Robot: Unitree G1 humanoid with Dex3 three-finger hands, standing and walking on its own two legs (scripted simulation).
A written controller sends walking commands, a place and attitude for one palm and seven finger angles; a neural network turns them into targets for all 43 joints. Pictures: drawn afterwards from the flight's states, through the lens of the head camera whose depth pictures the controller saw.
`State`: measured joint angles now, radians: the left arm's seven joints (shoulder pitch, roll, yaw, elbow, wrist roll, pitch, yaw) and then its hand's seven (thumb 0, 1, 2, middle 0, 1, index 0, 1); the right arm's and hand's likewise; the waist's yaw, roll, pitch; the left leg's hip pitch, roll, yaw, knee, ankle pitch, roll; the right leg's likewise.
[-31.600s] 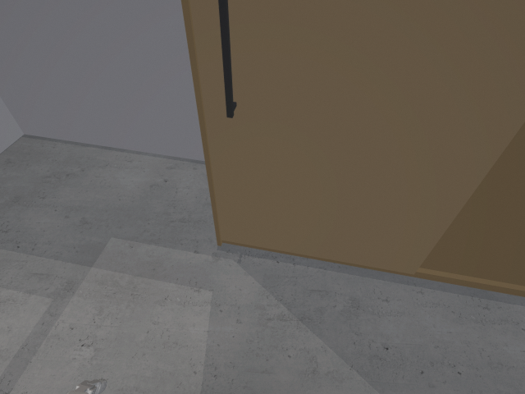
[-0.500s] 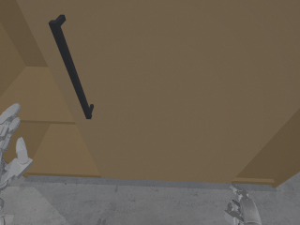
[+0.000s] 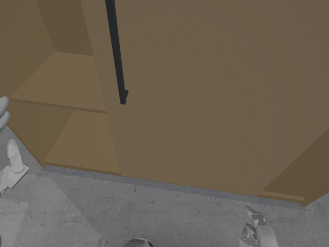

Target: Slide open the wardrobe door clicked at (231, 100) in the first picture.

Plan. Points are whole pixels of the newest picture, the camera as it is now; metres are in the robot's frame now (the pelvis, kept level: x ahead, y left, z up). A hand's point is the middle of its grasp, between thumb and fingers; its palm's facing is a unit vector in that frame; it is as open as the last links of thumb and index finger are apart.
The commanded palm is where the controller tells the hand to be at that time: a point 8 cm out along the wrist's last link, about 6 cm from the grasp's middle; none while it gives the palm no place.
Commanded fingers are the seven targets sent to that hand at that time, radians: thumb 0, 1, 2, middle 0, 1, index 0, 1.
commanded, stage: step back with the hand held close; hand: left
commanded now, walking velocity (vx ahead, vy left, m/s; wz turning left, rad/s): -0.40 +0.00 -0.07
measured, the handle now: (119, 57) +0.58 +0.21 +0.15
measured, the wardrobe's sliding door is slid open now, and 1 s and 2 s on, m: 0.52 0.52 0.52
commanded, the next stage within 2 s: stop stepping back and stand still in 0.32 s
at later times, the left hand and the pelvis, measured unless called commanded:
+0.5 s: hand (7, 197) +0.14 +0.25 +0.18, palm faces +0.33 -0.85 -0.40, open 7.4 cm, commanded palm +0.10 +0.30 +0.19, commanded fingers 0.00 0.90 0.90 -0.20 -0.30 -0.20 -0.30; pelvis -0.08 +0.02 +0.00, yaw -8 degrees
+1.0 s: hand out of the picture +0.09 +0.30 +0.17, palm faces +0.44 -0.84 -0.32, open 7.4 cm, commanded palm +0.01 +0.34 +0.19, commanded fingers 0.00 0.90 0.90 -0.20 -0.30 -0.20 -0.30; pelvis -0.15 +0.05 +0.00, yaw -6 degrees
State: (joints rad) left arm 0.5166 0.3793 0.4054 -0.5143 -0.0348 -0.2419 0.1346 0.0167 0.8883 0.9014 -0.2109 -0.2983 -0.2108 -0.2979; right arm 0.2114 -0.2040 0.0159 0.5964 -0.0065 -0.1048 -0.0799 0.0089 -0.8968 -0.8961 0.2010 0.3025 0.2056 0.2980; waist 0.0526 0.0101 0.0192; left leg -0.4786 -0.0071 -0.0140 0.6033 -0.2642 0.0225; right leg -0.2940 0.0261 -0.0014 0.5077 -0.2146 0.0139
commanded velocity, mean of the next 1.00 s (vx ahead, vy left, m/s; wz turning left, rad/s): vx -0.04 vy -0.02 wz -0.02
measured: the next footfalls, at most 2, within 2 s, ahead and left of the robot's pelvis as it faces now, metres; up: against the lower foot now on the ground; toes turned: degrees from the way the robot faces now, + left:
right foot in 0.40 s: -0.17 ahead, -0.10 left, +0.00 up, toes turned -6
left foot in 0.52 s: +0.05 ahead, +0.08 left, +0.00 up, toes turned -7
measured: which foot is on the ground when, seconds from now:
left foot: down 0.00-0.40, up 0.42-0.50, down 0.52-0.72, up 0.74-0.94, down 0.96-1.00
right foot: down 0.00-0.10, up 0.12-0.38, down 0.40-0.54, up 0.56-0.68, down 0.70-1.00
